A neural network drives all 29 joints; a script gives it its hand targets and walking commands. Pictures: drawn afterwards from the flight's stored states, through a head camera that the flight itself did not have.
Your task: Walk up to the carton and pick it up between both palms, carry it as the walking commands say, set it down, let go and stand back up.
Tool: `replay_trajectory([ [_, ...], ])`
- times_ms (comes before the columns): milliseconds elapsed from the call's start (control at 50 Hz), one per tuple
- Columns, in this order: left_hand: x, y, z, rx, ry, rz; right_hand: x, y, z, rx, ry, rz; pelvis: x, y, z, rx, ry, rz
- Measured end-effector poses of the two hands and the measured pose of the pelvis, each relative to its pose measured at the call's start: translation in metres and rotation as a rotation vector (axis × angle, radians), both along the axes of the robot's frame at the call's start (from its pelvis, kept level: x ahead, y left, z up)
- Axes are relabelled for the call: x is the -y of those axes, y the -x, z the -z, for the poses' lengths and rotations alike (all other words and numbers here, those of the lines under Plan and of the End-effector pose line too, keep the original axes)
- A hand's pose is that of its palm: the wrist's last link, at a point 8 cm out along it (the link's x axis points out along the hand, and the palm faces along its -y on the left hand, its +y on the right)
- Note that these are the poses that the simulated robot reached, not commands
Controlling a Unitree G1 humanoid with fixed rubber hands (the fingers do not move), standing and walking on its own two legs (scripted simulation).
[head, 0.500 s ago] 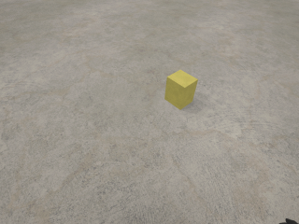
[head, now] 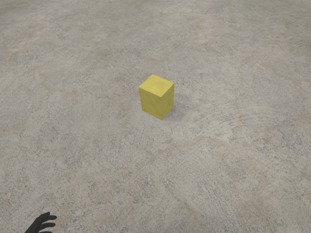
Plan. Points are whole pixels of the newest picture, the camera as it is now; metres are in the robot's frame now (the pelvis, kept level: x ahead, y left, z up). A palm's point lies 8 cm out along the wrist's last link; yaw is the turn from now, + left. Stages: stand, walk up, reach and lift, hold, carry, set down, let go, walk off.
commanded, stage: walk up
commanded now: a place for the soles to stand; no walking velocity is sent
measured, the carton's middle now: (157, 97) +1.22 +0.00 -0.63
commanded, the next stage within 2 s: none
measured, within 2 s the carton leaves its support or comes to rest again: neither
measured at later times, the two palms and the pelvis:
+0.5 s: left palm (46, 168) +0.35 +0.36 -0.07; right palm (285, 189) +0.24 -0.33 -0.05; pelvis +0.21 +0.03 +0.00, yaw -3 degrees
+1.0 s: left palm (53, 147) +0.45 +0.38 -0.09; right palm (239, 110) +0.54 -0.30 -0.06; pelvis +0.41 +0.04 -0.01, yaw -1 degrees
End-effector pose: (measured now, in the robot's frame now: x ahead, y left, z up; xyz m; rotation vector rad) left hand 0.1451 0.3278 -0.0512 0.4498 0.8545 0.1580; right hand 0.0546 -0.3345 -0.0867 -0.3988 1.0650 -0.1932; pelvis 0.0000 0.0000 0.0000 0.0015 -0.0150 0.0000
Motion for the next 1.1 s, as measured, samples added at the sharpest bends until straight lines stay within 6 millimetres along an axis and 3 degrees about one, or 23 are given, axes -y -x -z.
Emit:
replay_trajectory([
  [140,-0.032,0.022,0.013,-0.142,-0.004,-0.098,-0.022,-0.111,-0.014,0.073,-0.005,-0.085,-0.016,-0.062,-0.003,-0.001,0.015,0.004],
  [200,-0.049,0.012,0.026,-0.18,-0.001,-0.117,-0.031,-0.16,-0.022,0.129,0.021,-0.108,-0.029,-0.094,0.003,0.0,0.018,0.005],
  [240,-0.058,-0.006,0.037,-0.191,0.002,-0.111,-0.032,-0.185,-0.026,0.174,0.058,-0.11,-0.038,-0.113,0.012,0.0,0.01,0.017],
  [300,-0.057,-0.047,0.044,-0.188,0.012,-0.075,-0.032,-0.199,-0.035,0.202,0.078,-0.061,-0.042,-0.135,0.011,0.006,-0.003,0.035],
  [420,-0.041,-0.143,0.031,-0.139,0.039,0.021,-0.022,-0.192,-0.042,0.122,0.09,0.019,-0.041,-0.182,-0.003,0.001,-0.009,0.054],
  [520,-0.024,-0.224,0.012,-0.074,0.021,0.073,-0.006,-0.191,-0.028,0.038,0.069,0.07,-0.029,-0.223,-0.003,0.0,-0.014,0.056],
  [600,-0.016,-0.274,0.003,0.003,-0.028,0.07,0.006,-0.217,-0.003,-0.005,0.038,0.071,-0.012,-0.259,0.008,0.002,-0.005,0.047],
  [660,-0.017,-0.283,-0.004,0.015,-0.047,0.024,0.001,-0.255,0.006,-0.008,0.011,0.05,-0.008,-0.281,0.006,-0.001,0.0,0.033],
  [780,-0.03,-0.268,-0.006,-0.071,-0.055,-0.082,-0.016,-0.345,0.002,0.02,-0.031,-0.047,-0.009,-0.325,-0.003,-0.007,0.002,0.015],
  [880,-0.045,-0.258,0.012,-0.17,-0.03,-0.136,-0.032,-0.424,-0.011,0.083,-0.021,-0.112,-0.02,-0.363,-0.002,-0.004,0.002,0.007],
  [940,-0.054,-0.27,0.031,-0.206,-0.012,-0.143,-0.036,-0.465,-0.017,0.149,0.025,-0.129,-0.032,-0.388,0.01,0.0,0.0,0.01],
  [1000,-0.049,-0.301,0.042,-0.213,0.006,-0.125,-0.034,-0.481,-0.026,0.181,0.05,-0.09,-0.035,-0.408,0.01,0.011,-0.008,0.014],
  [1100,-0.034,-0.366,0.039,-0.184,0.04,-0.059,-0.02,-0.477,-0.035,0.131,0.076,-0.027,-0.031,-0.441,0.0,0.011,-0.013,0.019],
])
